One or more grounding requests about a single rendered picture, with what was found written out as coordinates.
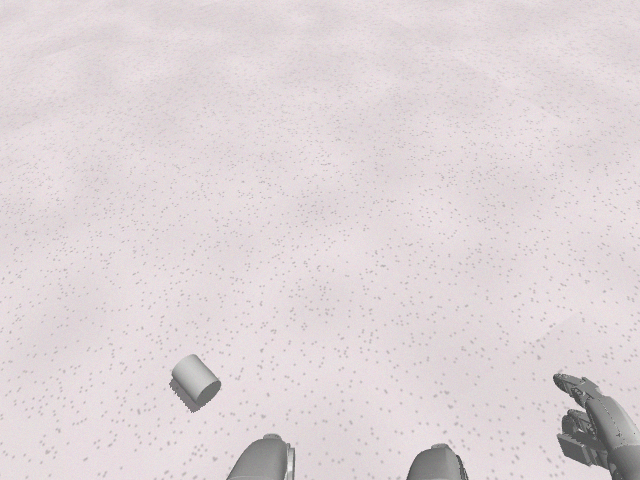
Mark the right robot hand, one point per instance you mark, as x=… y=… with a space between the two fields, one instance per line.
x=606 y=424

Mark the right robot arm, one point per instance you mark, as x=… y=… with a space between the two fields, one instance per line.
x=624 y=463

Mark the can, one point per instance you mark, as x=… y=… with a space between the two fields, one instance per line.
x=196 y=379

